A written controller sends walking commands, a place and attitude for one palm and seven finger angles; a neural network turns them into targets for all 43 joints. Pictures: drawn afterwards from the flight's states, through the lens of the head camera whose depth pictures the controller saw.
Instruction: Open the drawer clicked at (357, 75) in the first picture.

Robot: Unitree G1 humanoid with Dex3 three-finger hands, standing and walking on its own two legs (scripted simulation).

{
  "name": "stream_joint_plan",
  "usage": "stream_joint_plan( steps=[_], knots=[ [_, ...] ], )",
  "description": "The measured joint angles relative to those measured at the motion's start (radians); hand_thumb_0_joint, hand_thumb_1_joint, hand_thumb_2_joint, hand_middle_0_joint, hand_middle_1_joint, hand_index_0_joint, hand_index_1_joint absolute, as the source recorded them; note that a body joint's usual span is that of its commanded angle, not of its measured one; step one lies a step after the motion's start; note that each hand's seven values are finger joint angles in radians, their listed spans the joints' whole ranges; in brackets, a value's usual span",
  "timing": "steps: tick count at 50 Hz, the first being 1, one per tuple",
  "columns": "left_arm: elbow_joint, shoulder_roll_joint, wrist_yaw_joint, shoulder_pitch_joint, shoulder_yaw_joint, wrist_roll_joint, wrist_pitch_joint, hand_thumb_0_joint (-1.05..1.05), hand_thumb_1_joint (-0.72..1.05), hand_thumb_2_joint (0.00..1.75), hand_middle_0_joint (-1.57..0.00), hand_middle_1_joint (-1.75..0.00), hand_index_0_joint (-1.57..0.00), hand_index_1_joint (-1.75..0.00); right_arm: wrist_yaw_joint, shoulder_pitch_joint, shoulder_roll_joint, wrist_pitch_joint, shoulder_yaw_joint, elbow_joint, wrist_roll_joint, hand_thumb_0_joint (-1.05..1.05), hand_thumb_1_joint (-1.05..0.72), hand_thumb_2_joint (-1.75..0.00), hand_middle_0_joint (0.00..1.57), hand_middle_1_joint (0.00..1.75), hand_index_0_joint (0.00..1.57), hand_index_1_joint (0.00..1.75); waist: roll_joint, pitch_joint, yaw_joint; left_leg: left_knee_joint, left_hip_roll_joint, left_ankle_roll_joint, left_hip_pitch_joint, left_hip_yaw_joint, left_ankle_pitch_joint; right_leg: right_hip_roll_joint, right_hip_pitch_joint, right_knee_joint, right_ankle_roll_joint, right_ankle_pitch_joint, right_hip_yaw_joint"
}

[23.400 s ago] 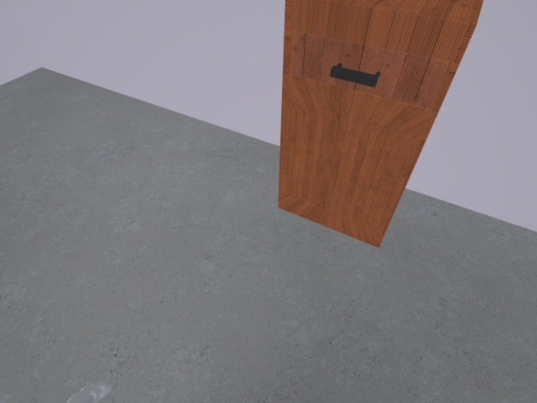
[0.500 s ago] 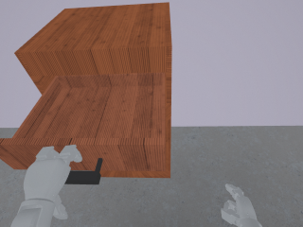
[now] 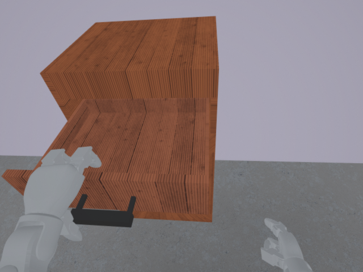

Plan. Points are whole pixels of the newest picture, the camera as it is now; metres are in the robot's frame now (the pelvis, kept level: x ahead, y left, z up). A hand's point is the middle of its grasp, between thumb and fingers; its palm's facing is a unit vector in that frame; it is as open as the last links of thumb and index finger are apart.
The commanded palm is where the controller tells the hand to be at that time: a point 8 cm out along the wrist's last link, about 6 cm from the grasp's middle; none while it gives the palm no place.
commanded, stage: lift the hand off the handle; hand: left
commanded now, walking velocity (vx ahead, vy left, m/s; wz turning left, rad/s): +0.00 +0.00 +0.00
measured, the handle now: (104, 208) +0.23 +0.23 +0.02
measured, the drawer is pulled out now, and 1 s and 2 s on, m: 0.30 0.30 0.30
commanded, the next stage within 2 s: draw the hand back to the body in 0.46 s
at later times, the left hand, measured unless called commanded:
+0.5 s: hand (58, 179) +0.21 +0.26 +0.17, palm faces +0.17 -0.08 -0.98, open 13.8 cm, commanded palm +0.17 +0.24 +0.22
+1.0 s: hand (64, 195) +0.19 +0.25 +0.14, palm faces +0.07 -0.11 -0.99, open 13.8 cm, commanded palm +0.16 +0.25 +0.22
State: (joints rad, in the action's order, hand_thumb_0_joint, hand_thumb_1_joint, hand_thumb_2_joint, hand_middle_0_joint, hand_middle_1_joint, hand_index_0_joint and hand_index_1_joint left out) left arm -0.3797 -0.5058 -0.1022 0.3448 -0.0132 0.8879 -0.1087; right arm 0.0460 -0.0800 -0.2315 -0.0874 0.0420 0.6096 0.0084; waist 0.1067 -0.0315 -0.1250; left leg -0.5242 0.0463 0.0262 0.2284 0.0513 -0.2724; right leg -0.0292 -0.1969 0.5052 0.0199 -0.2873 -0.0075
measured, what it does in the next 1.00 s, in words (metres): stands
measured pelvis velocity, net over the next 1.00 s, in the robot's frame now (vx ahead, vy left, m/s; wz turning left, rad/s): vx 0.00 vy -0.01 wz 0.02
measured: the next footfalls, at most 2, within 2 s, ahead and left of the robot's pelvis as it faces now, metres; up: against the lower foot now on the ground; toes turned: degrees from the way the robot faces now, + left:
none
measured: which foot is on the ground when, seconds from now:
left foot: down 0.00-1.00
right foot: down 0.00-1.00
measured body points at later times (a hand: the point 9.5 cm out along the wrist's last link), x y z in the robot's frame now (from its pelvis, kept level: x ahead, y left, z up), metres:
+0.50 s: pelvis +0.00 +0.00 +0.00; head -0.02 -0.05 +0.45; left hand +0.19 +0.26 +0.22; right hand +0.24 -0.19 -0.08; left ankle +0.00 +0.10 -0.74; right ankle -0.01 -0.11 -0.74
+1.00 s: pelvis +0.00 -0.01 +0.00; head -0.01 -0.05 +0.45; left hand +0.18 +0.25 +0.20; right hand +0.23 -0.21 -0.09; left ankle +0.01 +0.10 -0.74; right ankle -0.01 -0.11 -0.74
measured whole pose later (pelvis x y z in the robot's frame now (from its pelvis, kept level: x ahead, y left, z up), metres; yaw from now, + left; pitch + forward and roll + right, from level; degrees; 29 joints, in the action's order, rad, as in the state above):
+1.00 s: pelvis +0.00 -0.01 +0.00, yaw +1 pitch -1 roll +0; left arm -0.50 -0.59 0.08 0.40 -0.13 0.74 -0.12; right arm 0.03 -0.12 -0.28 -0.08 0.05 0.55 0.03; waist 0.12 -0.03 -0.11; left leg -0.52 0.04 0.02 0.24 0.07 -0.26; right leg -0.03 -0.19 0.49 0.03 -0.28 0.02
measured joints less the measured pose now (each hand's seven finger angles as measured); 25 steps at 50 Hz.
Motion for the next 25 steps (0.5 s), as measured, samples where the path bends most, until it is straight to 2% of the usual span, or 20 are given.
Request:
stream_joint_plan(
  steps=[6, 10, 19, 22, 25],
  knots=[
    [-0.024, -0.026, 0.079, -0.023, -0.026, -0.043, -0.061, 0.0, -0.49, 0.3, -0.33, -1.2, -0.33, -1.21, -0.015, 0.008, -0.005, -0.019, 0.012, -0.011, 0.015, 0.01, -0.91, -0.89, 0.2, 0.3, 0.2, 0.3, 0.007, 0.007, 0.014, 0.039, 0.001, 0.002, -0.033, -0.005, 0.016, 0.002, 0.029, -0.034, -0.002, 0.015, -0.006],
    [-0.083, -0.041, 0.117, 0.008, -0.039, -0.068, -0.071, 0.0, -0.49, 0.3, -0.32, -1.2, -0.33, -1.21, -0.02, -0.001, -0.018, -0.021, 0.014, -0.031, 0.017, 0.01, -0.91, -0.89, 0.2, 0.3, 0.2, 0.3, 0.01, 0.003, 0.019, 0.052, 0.001, 0.003, -0.044, -0.007, 0.019, 0.003, 0.04, -0.048, -0.004, 0.019, -0.009],
    [-0.186, -0.089, 0.128, 0.03, -0.088, -0.104, -0.045, 0.0, -0.49, 0.3, -0.33, -1.2, -0.32, -1.21, -0.031, -0.008, -0.042, -0.013, 0.008, -0.04, 0.022, 0.01, -0.91, -0.9, 0.2, 0.3, 0.2, 0.3, 0.01, 0.005, 0.005, 0.048, 0.0, 0.001, -0.048, 0.003, 0.018, 0.002, 0.051, -0.053, -0.002, 0.02, 0.002],
    [-0.168, -0.094, 0.139, 0.002, -0.108, -0.118, -0.065, 0.0, -0.49, 0.3, -0.32, -1.2, -0.32, -1.21, -0.034, 0.001, -0.041, -0.015, 0.008, -0.035, 0.03, 0.01, -0.91, -0.9, 0.2, 0.3, 0.2, 0.3, 0.014, 0.007, 0.004, 0.046, -0.001, -0.002, -0.045, 0.008, 0.02, 0.001, 0.05, -0.053, 0.0, 0.021, 0.007],
    [-0.127, -0.078, 0.163, -0.033, -0.101, -0.127, -0.089, 0.0, -0.49, 0.3, -0.32, -1.2, -0.32, -1.21, -0.034, 0.01, -0.038, -0.015, 0.011, -0.036, 0.035, 0.01, -0.91, -0.9, 0.2, 0.3, 0.2, 0.3, 0.018, 0.01, 0.007, 0.05, 0.002, -0.003, -0.041, 0.013, 0.027, 0.004, 0.045, -0.051, 0.0, 0.023, 0.012]
  ],
)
